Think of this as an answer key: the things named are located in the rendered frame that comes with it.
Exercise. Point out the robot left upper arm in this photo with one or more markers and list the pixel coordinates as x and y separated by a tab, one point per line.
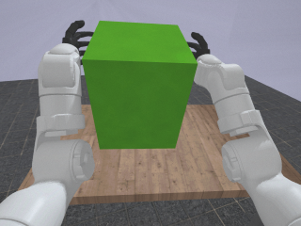
59	168

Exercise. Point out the left robot hand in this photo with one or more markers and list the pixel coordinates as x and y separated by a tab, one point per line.
72	37

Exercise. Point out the table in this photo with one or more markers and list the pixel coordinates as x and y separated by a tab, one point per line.
193	170

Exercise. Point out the robot right upper arm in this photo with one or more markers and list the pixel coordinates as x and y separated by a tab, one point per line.
253	162

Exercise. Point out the right robot hand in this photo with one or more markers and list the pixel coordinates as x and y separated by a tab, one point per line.
202	46

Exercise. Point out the carton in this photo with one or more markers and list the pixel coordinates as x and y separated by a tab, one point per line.
139	78

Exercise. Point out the left robot forearm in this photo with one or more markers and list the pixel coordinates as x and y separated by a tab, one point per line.
60	91

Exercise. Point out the right robot forearm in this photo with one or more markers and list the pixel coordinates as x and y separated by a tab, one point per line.
231	98

